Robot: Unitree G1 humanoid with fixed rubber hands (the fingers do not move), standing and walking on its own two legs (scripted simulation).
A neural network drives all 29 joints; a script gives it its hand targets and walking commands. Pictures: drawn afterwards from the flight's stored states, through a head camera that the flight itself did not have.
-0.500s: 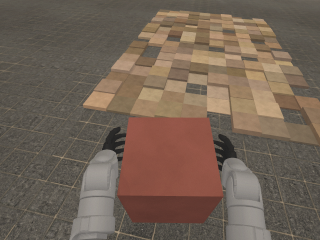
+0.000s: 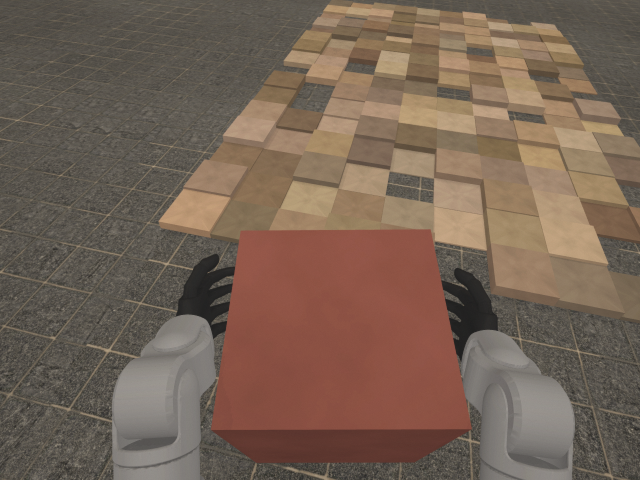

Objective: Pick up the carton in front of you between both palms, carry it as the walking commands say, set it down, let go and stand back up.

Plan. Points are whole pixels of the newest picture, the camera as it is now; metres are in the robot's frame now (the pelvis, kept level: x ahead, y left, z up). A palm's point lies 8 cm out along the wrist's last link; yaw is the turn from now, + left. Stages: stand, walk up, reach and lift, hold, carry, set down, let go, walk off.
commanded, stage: carry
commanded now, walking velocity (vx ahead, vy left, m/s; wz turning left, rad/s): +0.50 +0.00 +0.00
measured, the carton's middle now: (335, 357) +0.25 +0.01 +0.04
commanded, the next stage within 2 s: none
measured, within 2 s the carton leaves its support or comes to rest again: neither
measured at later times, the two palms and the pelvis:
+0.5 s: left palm (274, 171) +0.57 +0.13 +0.08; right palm (447, 185) +0.57 -0.17 +0.07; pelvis +0.32 -0.03 -0.01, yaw +2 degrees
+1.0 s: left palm (286, 56) +0.97 +0.17 +0.12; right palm (413, 66) +0.96 -0.13 +0.13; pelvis +0.66 +0.02 -0.01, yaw +0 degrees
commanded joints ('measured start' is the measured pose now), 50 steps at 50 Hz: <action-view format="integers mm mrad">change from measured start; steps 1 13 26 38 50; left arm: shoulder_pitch -466 -329 -350 -339 -880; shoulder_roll -715 -872 -940 -827 -537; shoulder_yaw -684 -656 -714 -713 -525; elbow -81 46 19 -24 125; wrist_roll -367 -255 -330 -327 -334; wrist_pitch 45 -1 -43 -82 10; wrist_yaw -169 -170 -214 -223 -45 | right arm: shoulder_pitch -386 -458 -411 -379 -894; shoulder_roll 715 834 876 838 505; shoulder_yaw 575 693 693 713 516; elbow -33 -64 -61 -81 84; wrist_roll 268 374 323 282 364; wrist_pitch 20 9 -28 -84 -2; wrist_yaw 120 193 199 163 36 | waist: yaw -74 -60 -14 -21 -105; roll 352 166 -74 -88 317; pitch -196 -79 -256 -51 -289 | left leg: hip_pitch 671 495 -243 -186 651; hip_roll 404 216 54 51 338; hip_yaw -765 -176 -224 -57 -672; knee -346 -362 824 102 -222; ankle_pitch -301 246 -255 88 12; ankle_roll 174 73 -23 -44 207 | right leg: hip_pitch -621 -571 289 123 -604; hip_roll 113 45 -288 -130 111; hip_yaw -34 -26 502 25 136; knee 533 125 -287 -374 898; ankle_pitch -16 360 427 531 13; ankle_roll -9 -46 -275 -168 -100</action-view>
